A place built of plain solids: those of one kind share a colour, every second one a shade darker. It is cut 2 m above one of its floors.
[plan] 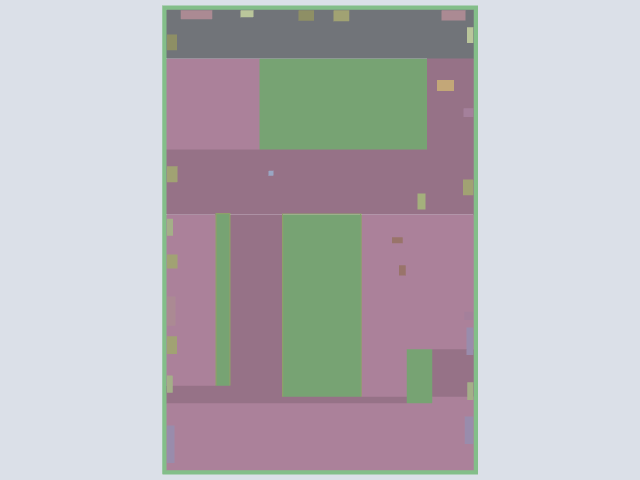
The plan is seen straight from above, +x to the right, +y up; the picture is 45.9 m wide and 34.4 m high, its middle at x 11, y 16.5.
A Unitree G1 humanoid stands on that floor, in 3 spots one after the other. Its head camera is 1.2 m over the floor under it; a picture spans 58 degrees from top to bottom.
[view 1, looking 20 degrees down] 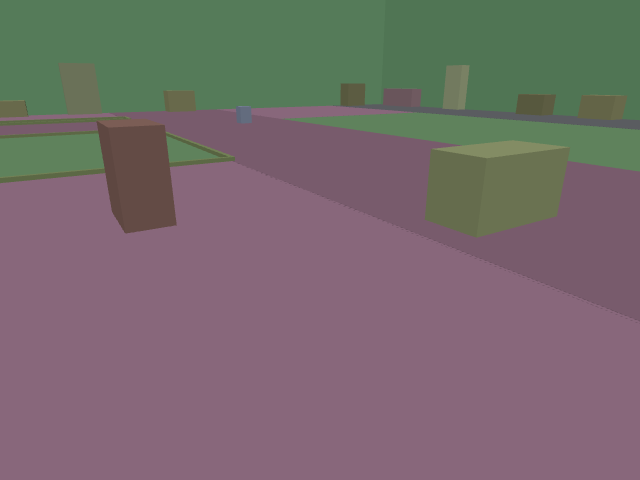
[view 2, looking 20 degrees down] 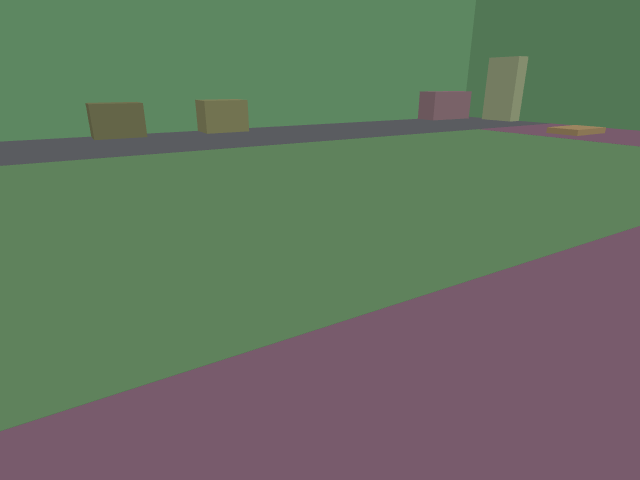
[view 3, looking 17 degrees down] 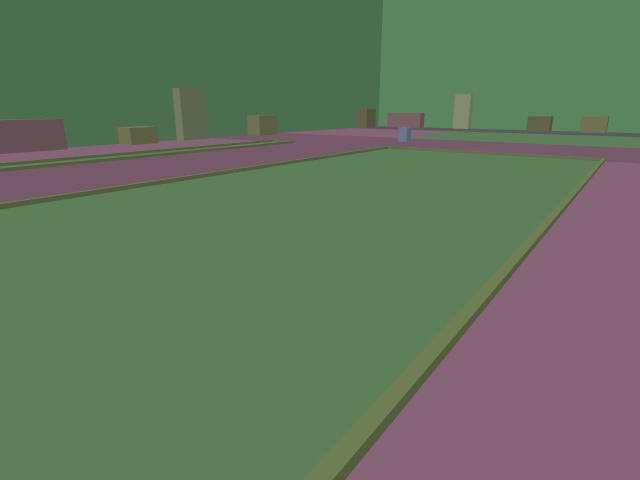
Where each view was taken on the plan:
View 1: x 20.73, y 15.82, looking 148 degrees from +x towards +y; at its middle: floor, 3.51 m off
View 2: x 8.71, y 21.30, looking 59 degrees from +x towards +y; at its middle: bay_floor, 3.51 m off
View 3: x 14.61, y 6.17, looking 126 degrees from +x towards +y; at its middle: bay_floor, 4.11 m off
